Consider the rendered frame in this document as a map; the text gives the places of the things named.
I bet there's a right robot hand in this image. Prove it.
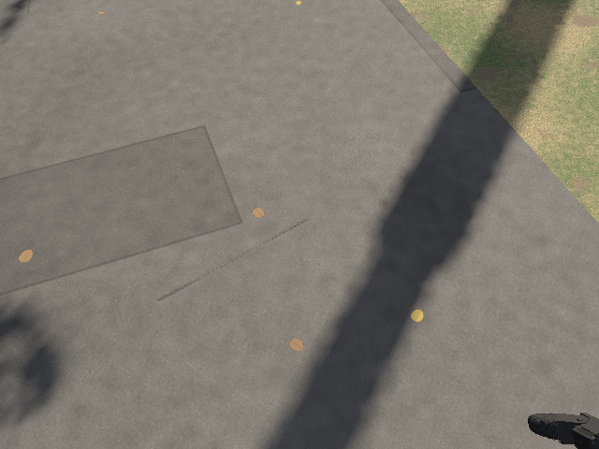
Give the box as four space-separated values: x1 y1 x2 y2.
528 413 599 449

